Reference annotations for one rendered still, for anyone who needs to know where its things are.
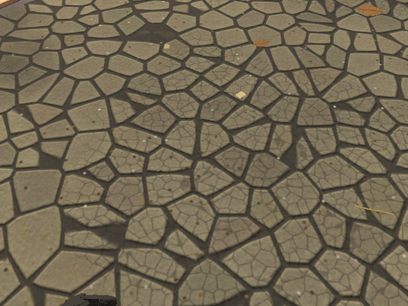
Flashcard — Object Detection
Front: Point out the left robot hand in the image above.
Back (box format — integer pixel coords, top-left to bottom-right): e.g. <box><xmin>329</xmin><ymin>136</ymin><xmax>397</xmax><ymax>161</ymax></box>
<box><xmin>60</xmin><ymin>293</ymin><xmax>117</xmax><ymax>306</ymax></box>

